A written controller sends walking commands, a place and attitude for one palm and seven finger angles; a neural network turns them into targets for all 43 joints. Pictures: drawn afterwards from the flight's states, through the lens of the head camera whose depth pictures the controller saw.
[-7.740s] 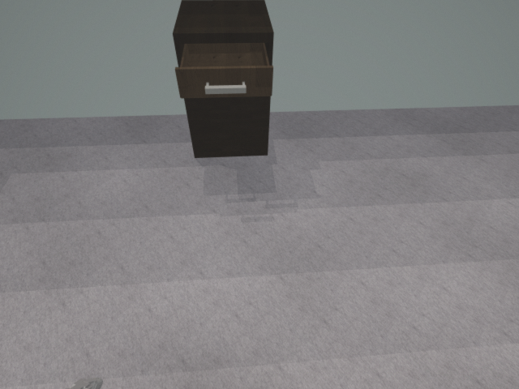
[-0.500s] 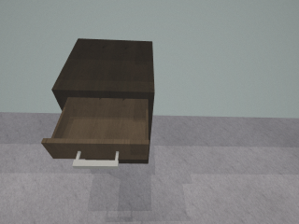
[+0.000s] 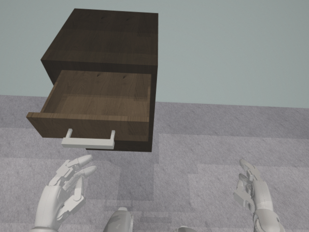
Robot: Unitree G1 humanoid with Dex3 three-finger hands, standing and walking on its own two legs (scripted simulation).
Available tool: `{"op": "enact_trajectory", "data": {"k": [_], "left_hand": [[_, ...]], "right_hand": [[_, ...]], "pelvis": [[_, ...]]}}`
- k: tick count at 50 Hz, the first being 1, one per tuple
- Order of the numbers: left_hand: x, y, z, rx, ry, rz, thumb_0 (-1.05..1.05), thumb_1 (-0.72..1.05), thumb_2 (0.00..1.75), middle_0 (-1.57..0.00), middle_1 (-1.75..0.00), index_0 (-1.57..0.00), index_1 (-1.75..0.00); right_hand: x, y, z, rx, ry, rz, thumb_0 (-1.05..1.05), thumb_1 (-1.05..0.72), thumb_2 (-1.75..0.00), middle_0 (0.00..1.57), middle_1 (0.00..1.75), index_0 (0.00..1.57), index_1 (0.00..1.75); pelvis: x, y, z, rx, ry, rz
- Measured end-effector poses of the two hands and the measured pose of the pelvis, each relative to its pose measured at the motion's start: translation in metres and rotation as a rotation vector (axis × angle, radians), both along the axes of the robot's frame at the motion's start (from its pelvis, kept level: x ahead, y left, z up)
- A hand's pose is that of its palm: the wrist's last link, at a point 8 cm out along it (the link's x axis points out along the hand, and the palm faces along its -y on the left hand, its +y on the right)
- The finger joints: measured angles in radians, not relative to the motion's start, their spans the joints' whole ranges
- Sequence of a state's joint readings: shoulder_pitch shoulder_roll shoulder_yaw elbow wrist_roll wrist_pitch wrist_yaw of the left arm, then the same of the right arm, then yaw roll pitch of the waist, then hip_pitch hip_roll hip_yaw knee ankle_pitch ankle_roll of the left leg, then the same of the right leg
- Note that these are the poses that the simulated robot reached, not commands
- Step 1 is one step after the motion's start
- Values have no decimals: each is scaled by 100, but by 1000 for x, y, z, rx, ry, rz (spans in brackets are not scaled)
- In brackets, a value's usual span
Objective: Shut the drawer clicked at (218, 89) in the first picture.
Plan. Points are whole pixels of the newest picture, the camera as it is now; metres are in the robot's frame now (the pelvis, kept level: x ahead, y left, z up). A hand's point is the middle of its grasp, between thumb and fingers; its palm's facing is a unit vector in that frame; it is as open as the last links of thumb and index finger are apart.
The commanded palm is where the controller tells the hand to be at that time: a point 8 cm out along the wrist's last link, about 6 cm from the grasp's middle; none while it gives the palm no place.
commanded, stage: raise the hand and make a fist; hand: left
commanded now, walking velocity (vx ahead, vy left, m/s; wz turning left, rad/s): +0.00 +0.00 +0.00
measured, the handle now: (90, 137) +0.40 +0.25 -0.08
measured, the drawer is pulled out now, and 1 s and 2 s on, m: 0.23 0.23 0.23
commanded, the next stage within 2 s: bring the fist close to the handle in 1.50 s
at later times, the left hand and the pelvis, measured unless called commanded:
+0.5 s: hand (76, 188) +0.21 +0.20 +0.02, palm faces +0.05 -1.00 -0.05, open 3.6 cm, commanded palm +0.18 +0.25 +0.02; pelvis -0.01 +0.01 -0.02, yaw -1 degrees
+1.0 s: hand (83, 190) +0.21 +0.18 +0.02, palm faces +0.03 -1.00 +0.00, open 3.2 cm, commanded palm +0.19 +0.24 +0.02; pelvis +0.00 +0.04 -0.02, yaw +0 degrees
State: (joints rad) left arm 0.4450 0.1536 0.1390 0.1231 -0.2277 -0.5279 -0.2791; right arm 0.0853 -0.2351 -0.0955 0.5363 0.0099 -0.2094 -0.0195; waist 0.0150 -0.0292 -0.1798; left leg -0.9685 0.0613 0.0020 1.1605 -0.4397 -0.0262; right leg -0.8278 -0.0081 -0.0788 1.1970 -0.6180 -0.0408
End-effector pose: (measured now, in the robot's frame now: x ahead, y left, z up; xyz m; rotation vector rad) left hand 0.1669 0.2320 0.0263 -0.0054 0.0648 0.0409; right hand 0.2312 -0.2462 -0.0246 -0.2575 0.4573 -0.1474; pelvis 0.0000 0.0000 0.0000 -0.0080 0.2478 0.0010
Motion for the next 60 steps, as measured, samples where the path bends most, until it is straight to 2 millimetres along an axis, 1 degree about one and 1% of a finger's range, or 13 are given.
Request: {"op": "enact_trajectory", "data": {"k": [3,5,7,11,15,20,25,29,33,40,45,52,60], "left_hand": [[-25,7,-16,6,66,67,1,90,89,-49,-61,-49,-61],[-34,12,-14,33,46,99,1,90,90,-53,-66,-53,-65],[-34,15,-6,60,-13,102,2,90,90,-57,-70,-57,-70],[-16,16,2,75,-83,31,2,90,90,-65,-79,-65,-78],[8,14,-6,44,-9,-40,1,90,90,-73,-87,-73,-87],[22,18,-7,37,52,-14,1,90,90,-83,-98,-83,-98],[22,23,-1,51,23,11,2,90,90,-92,-109,-93,-109],[18,21,-4,39,12,-5,1,90,90,-100,-118,-101,-117],[15,15,-6,16,-1,-12,1,90,90,-108,-126,-109,-126],[17,12,-5,11,-39,-5,2,90,90,-123,-141,-123,-141],[19,11,-2,9,-35,-9,1,90,90,-131,-151,-132,-151],[19,5,-1,8,-20,-11,1,90,90,-137,-158,-138,-157],[24,-1,-2,23,-23,-17,1,90,90,-139,-160,-140,-159]], "right_hand": [[11,5,-7,-8,-24,33,1,-91,-90,20,30,20,30],[10,10,-17,-10,-14,52,1,-91,-90,20,30,20,30],[4,15,-30,-4,14,66,1,-90,-90,20,30,20,30],[-22,23,-61,32,111,60,1,-90,-90,20,30,20,30],[-60,23,-83,72,224,-2,1,-90,-90,20,30,21,30],[-102,13,-88,83,323,-109,1,-90,-90,20,30,21,30],[-121,2,-83,47,362,-169,1,-90,-90,20,30,20,30],[-116,0,-76,12,345,-169,1,-90,-90,20,30,20,30],[-95,8,-67,-8,296,-131,1,-90,-90,20,30,20,30],[-50,41,-57,2,210,-19,1,-90,-90,20,30,20,30],[-31,66,-52,32,181,51,1,-90,-90,20,30,20,30],[-30,78,-54,51,205,85,1,-90,-90,20,30,21,30],[-51,61,-64,38,279,40,1,-90,-90,20,30,21,30]], "pelvis": [[-4,-6,-12,-12,9,13],[-6,-10,-18,-23,16,20],[-9,-12,-23,-34,21,27],[-15,-14,-29,-49,30,32],[-17,-12,-28,-46,37,22],[-14,-5,-20,-34,47,1],[-10,6,-15,-31,58,-9],[-9,15,-15,-35,67,-9],[-8,23,-17,-42,72,-4],[-8,31,-22,-55,75,5],[-7,34,-22,-63,73,11],[-4,35,-22,-67,73,14],[-3,32,-24,-64,78,10]]}}
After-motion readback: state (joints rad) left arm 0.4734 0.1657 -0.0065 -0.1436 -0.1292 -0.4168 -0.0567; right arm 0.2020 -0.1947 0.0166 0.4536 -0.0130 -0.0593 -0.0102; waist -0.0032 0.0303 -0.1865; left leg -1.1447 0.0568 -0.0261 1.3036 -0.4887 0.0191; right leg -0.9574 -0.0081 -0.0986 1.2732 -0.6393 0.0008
